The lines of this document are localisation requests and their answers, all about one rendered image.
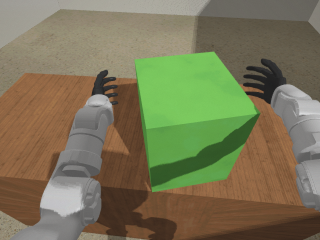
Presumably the robot right hand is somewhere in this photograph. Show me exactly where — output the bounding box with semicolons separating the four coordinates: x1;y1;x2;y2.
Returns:
243;58;287;104

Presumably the robot left upper arm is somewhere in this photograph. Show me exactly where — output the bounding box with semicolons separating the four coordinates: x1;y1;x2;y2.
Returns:
10;176;102;240

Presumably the pedestal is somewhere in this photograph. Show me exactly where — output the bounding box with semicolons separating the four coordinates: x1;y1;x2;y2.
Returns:
0;73;320;240

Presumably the robot right upper arm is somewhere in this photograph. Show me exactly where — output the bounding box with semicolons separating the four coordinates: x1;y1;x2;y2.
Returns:
295;159;320;212

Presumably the robot left hand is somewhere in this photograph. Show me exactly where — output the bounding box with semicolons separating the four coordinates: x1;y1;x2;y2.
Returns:
91;70;118;105

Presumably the right robot forearm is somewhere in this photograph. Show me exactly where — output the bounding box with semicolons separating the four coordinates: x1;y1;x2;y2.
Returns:
270;84;320;164

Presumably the carton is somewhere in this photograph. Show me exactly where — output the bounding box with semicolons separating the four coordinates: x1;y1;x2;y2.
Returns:
134;51;261;192

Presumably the left robot forearm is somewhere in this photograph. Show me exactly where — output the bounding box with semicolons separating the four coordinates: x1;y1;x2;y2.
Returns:
39;94;114;218

